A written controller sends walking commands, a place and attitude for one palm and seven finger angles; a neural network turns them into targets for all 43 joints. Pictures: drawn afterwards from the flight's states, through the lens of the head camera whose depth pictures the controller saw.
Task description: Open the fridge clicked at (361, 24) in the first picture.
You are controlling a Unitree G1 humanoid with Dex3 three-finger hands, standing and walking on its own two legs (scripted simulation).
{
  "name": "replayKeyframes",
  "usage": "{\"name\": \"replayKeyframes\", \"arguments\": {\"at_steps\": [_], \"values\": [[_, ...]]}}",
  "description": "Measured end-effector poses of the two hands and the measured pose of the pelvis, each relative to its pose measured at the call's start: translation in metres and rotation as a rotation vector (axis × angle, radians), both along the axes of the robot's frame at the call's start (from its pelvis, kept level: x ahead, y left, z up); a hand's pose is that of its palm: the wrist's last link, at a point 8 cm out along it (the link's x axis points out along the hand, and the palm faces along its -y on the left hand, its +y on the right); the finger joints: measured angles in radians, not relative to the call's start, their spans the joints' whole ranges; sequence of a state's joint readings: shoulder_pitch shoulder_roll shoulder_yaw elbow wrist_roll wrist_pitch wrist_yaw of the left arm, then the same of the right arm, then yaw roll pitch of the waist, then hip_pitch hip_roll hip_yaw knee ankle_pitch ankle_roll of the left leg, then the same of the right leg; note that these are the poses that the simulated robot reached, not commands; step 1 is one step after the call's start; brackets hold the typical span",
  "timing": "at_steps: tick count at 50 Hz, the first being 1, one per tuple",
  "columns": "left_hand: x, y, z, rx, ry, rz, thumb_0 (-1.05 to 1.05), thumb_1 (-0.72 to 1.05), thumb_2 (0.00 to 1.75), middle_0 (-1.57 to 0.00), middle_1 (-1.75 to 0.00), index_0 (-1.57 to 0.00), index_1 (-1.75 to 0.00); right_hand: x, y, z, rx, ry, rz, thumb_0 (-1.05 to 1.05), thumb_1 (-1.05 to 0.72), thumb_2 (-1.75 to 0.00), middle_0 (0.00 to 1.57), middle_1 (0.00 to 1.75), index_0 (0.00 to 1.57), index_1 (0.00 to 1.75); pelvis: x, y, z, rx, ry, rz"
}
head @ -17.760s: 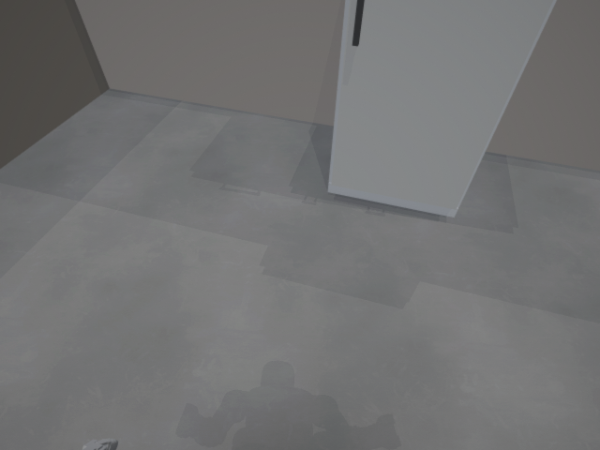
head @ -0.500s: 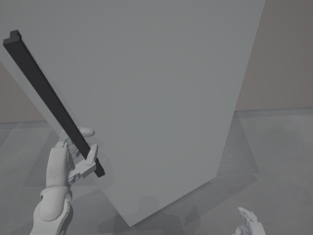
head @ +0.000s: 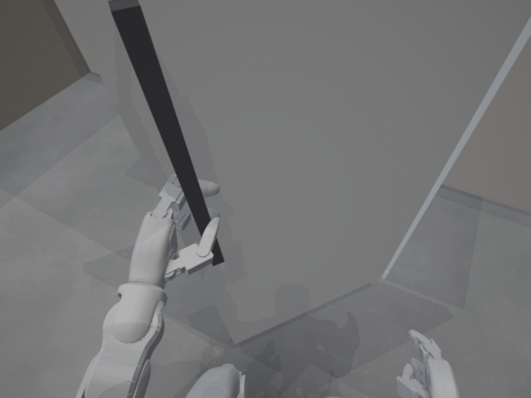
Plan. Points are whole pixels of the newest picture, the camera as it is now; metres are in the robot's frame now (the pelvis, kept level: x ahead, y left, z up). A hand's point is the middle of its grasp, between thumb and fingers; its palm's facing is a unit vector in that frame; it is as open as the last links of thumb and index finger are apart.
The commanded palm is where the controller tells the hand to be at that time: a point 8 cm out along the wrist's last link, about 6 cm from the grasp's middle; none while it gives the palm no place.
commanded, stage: walk backward, drawing the door open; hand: left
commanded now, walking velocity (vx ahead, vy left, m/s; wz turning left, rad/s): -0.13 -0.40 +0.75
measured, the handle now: (185, 171) +0.34 +0.10 +0.19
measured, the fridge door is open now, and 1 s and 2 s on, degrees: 52 74 66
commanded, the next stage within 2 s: stop walking and hold the door back in 0.40 s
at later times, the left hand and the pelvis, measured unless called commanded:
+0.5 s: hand (324, 372) +0.14 -0.05 +0.12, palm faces +0.34 -0.91 -0.23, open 6.9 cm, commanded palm +0.11 -0.01 +0.10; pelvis -0.07 -0.25 +0.01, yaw +24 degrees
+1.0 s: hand (363, 381) +0.13 -0.09 +0.12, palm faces +0.62 -0.74 -0.24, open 6.8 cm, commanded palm +0.10 -0.01 +0.10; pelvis -0.12 -0.43 +0.01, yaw +38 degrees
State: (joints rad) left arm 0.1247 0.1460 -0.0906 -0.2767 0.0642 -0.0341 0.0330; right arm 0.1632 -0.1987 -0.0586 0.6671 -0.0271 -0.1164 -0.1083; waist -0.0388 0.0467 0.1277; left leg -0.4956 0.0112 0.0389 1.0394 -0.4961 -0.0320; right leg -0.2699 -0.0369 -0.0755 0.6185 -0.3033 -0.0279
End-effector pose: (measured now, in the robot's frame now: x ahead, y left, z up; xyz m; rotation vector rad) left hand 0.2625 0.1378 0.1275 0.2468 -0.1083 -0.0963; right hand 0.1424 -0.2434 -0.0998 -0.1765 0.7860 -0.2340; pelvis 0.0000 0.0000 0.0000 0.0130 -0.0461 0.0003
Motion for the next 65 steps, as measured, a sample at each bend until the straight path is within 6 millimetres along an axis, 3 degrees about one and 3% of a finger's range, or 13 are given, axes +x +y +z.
{"name": "replayKeyframes", "arguments": {"at_steps": [5, 10, 18, 23, 28, 37, 44, 51, 59, 65], "values": [[-0.031, -0.019, -0.007, -0.005, -0.068, 0.036, -0.06, 0.71, 0.79, -0.29, -1.27, -0.15, -1.13, 0.011, -0.022, 0.008, -0.03, -0.108, 0.105, 0.02, -0.91, -0.9, 0.2, 0.3, 0.2, 0.3, -0.027, -0.035, -0.015, 0.015, 0.017, 0.069], [-0.062, -0.043, -0.003, -0.006, -0.025, 0.125, -0.04, 0.7, 0.81, -0.28, -1.25, -0.16, -1.16, 0.001, -0.044, 0.01, 0.024, -0.047, 0.248, 0.01, -0.91, -0.9, 0.2, 0.3, 0.2, 0.3, -0.053, -0.09, -0.001, -0.012, -0.005, 0.149], [-0.118, -0.1, -0.001, -0.009, -0.003, 0.351, -0.03, 0.68, 0.88, -0.29, -1.25, -0.17, -1.18, 0.002, -0.106, -0.018, 0.097, 0.045, 0.377, 0.01, -0.9, -0.9, 0.2, 0.3, 0.21, 0.3, -0.066, -0.189, -0.007, -0.022, -0.003, 0.304], [-0.148, -0.134, 0.001, -0.022, 0.027, 0.425, -0.02, 0.66, 0.89, -0.28, -1.24, -0.19, -1.21, 0.01, -0.144, -0.005, 0.054, 0.038, 0.418, 0.02, -0.91, -0.9, 0.2, 0.3, 0.21, 0.3, -0.073, -0.233, 0.005, 0.037, -0.002, 0.383], [-0.174, -0.165, -0.001, -0.026, 0.003, 0.465, -0.03, 0.64, 0.9, -0.3, -1.26, -0.21, -1.21, 0.021, -0.171, 0.014, 0.007, -0.02, 0.513, 0.02, -0.91, -0.9, 0.2, 0.3, 0.2, 0.3, -0.077, -0.274, 0.005, 0.025, 0.029, 0.466], [-0.188, -0.191, 0.002, -0.026, 0.026, 0.616, -0.03, 0.57, 0.97, -0.32, -1.27, -0.25, -1.22, 0.019, -0.197, 0.019, 0.038, -0.008, 0.718, 0.01, -0.91, -0.9, 0.2, 0.3, 0.2, 0.3, -0.097, -0.343, 0.009, 0.002, -0.028, 0.605], [-0.184, -0.2, 0.005, -0.022, 0.047, 0.773, -0.02, 0.6, 1.0, -0.3, -1.24, -0.24, -1.21, 0.018, -0.226, -0.017, 0.054, 0.062, 0.837, 0.01, -0.9, -0.9, 0.2, 0.3, 0.21, 0.3, -0.101, -0.407, -0.012, 0.034, -0.04, 0.686], [-0.177, -0.197, 0.011, -0.047, 0.119, 0.815, 0.0, 0.59, 1.0, -0.29, -1.2, -0.25, -1.27, -0.003, -0.3, -0.02, 0.038, 0.146, 0.702, 0.01, -0.91, -0.9, 0.2, 0.3, 0.21, 0.3, -0.117, -0.433, 0.009, 0.107, 0.006, 0.664], [-0.163, -0.183, 0.015, -0.077, 0.178, 0.834, 0.01, 0.58, 1.01, -0.28, -1.16, -0.28, -1.31, -0.055, -0.397, -0.018, -0.085, 0.257, 0.549, 0.01, -0.91, -0.9, 0.2, 0.3, 0.2, 0.3, -0.137, -0.439, 0.016, 0.12, 0.033, 0.644], [-0.155, -0.17, 0.014, -0.076, 0.165, 0.791, 0.01, 0.59, 1.0, -0.28, -1.18, -0.28, -1.3, -0.106, -0.432, -0.005, -0.187, 0.289, 0.468, 0.01, -0.91, -0.9, 0.2, 0.3, 0.2, 0.3, -0.16, -0.43, 0.013, 0.085, 0.037, 0.594]]}}
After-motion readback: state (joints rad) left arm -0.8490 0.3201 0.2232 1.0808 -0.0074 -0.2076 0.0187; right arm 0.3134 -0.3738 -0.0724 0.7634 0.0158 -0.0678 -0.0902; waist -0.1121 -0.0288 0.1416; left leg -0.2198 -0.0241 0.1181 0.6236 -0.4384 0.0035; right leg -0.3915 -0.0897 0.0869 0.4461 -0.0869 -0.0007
